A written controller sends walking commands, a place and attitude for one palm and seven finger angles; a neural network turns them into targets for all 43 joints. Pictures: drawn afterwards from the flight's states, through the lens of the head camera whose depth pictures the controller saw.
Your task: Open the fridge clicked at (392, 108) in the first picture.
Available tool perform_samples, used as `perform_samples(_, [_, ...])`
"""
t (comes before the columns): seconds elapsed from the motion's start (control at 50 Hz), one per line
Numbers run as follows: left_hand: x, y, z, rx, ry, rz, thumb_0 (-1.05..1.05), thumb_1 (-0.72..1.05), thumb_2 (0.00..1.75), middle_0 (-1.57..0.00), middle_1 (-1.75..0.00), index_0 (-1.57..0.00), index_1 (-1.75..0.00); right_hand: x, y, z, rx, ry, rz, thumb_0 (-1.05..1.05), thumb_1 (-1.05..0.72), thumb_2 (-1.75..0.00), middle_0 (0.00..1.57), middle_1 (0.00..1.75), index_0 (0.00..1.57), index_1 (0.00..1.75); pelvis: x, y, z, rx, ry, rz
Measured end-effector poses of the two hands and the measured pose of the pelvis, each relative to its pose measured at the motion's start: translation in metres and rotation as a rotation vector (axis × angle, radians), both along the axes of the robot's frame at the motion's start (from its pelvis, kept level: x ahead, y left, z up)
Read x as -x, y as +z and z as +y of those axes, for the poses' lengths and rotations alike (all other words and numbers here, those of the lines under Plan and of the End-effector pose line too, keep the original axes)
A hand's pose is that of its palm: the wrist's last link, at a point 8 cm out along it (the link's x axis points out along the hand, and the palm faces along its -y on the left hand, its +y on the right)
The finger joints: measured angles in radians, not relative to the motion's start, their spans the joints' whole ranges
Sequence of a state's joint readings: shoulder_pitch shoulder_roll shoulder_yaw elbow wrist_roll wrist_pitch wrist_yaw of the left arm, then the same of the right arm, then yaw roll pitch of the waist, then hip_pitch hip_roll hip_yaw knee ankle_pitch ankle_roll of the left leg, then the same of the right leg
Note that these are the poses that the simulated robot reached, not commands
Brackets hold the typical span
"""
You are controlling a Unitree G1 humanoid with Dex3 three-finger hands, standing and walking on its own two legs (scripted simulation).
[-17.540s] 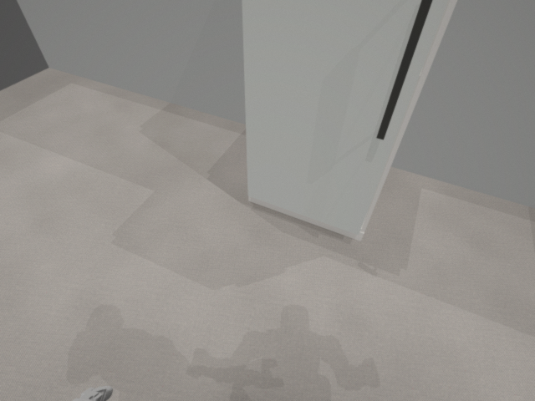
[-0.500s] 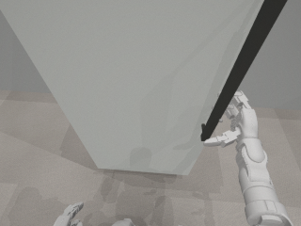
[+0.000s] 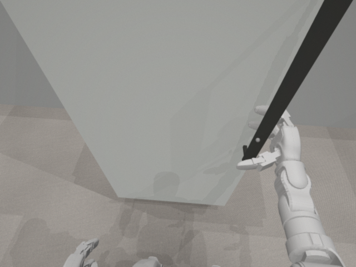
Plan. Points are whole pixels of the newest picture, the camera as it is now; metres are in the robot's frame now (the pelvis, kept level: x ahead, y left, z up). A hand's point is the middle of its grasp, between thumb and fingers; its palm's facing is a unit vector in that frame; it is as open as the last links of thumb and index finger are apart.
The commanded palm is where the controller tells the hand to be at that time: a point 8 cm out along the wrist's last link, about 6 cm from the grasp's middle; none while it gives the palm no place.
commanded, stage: slide the fingers in behind the handle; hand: right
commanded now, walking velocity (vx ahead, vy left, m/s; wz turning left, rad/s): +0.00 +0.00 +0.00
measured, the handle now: (273, 103) +0.45 -0.15 +0.14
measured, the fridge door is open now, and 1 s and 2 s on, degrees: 0 0 0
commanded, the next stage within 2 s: grip the handle and tug to test in 0.60 s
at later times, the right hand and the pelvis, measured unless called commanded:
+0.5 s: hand (258, 141) +0.39 -0.13 +0.07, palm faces -0.04 +1.00 -0.01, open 14.0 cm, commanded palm +0.37 -0.18 +0.07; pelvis +0.00 +0.00 +0.00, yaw +0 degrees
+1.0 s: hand (257, 139) +0.40 -0.13 +0.07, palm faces -0.05 +1.00 +0.00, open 11.8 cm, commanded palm +0.37 -0.18 +0.07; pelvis +0.00 -0.01 +0.00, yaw +0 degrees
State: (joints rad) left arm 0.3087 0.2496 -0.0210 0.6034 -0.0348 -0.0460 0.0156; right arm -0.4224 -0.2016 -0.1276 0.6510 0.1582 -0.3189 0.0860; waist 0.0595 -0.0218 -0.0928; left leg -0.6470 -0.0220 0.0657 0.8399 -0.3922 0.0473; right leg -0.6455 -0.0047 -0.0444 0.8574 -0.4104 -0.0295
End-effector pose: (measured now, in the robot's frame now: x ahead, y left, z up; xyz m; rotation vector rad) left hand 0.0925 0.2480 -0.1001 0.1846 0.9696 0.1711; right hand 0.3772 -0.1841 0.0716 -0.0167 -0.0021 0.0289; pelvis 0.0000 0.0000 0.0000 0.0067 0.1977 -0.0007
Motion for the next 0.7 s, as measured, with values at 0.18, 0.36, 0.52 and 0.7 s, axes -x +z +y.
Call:
perform_samples(0.18, [0.003,-0.001,0.004,0.005,0.008,0.014,0.01,0.9,0.9,-0.2,-0.3,-0.21,-0.3,-0.003,0.002,0.004,-0.004,0.003,-0.004,-0.01,0.5,-0.3,0.3,1.2,0.3,1.2,-0.003,0.0,0.003,0.002,0.002,0.004])
perform_samples(0.36, [0.0,0.0,0.004,0.008,0.009,0.004,0.01,0.9,0.9,-0.2,-0.3,-0.21,-0.3,0.002,0.001,0.001,-0.003,-0.003,-0.005,-0.01,0.5,-0.3,0.3,1.2,0.3,1.2,-0.004,0.002,0.003,0.002,0.005,0.0])
perform_samples(0.52, [-0.006,0.001,0.0,0.007,-0.006,-0.008,0.01,0.9,0.9,-0.2,-0.3,-0.21,-0.3,0.004,0.0,0.0,-0.002,0.01,0.0,-0.01,0.5,-0.3,0.3,1.2,0.3,1.2,-0.003,0.001,0.001,-0.001,-0.002,-0.005])
perform_samples(0.7, [-0.006,0.002,-0.003,-0.003,-0.004,-0.009,0.01,0.9,0.9,-0.2,-0.3,-0.21,-0.3,-0.001,0.0,-0.006,-0.015,-0.001,-0.012,-0.01,0.5,-0.3,0.3,1.2,0.3,1.2,-0.002,0.0,-0.003,-0.004,0.001,0.003])
